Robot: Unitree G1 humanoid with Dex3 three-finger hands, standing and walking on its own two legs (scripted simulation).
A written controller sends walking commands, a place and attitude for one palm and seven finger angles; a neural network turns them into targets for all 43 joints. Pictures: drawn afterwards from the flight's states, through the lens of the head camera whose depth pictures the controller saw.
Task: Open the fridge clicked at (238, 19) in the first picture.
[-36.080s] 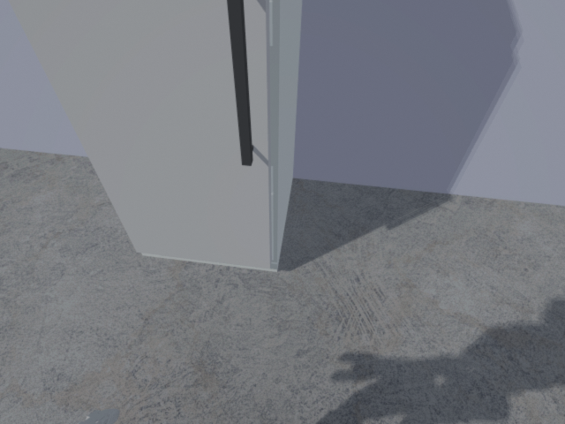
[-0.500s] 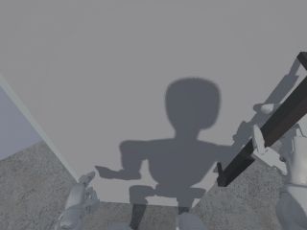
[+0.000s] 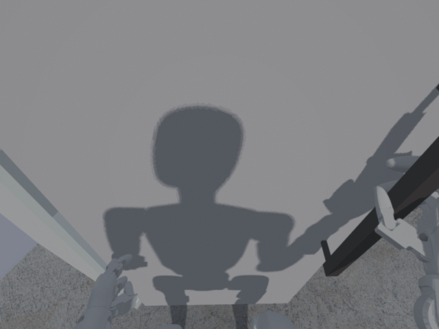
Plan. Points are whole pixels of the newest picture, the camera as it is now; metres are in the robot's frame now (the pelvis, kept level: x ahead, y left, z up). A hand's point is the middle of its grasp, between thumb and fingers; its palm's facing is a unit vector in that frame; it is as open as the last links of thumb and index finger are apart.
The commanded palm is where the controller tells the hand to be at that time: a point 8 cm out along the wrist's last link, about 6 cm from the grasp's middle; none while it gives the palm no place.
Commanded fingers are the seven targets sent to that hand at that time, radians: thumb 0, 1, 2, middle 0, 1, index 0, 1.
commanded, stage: walk backward, drawing the door open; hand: right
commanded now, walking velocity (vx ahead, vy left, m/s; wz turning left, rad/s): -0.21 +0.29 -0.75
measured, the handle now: (370, 210) +0.28 -0.21 +0.12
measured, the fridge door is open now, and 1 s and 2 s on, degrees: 61 73 74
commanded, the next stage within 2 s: stop walking and hold the door back in 0.26 s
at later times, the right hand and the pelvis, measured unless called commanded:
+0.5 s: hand out of the picture +0.12 -0.16 +0.18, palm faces +0.58 +0.77 -0.27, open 6.5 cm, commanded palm +0.10 -0.21 +0.17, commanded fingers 0.00 -0.90 -0.90 0.45 1.40 0.45 1.40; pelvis -0.06 +0.12 +0.00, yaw -19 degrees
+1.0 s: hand (402, 298) +0.14 -0.17 +0.18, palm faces +0.49 +0.85 -0.19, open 5.7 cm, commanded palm +0.09 -0.22 +0.17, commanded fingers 0.00 -0.90 -0.90 0.45 1.40 0.45 1.40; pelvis -0.16 +0.11 +0.00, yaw -23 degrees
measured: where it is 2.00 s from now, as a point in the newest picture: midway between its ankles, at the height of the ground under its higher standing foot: outside the picture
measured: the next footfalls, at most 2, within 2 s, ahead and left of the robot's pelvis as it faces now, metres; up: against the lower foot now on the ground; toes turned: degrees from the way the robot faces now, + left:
right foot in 0.08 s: +0.04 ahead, -0.09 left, +0.00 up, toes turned -10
left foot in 0.34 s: +0.07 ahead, +0.25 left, +0.00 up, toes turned -13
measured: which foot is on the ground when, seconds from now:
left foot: down 0.00-0.06, up 0.08-0.32, down 0.34-0.62, up 0.64-0.82, down 0.84-1.00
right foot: up 0.00-0.06, down 0.08-0.34, up 0.36-0.60, down 0.62-0.84, up 0.86-1.00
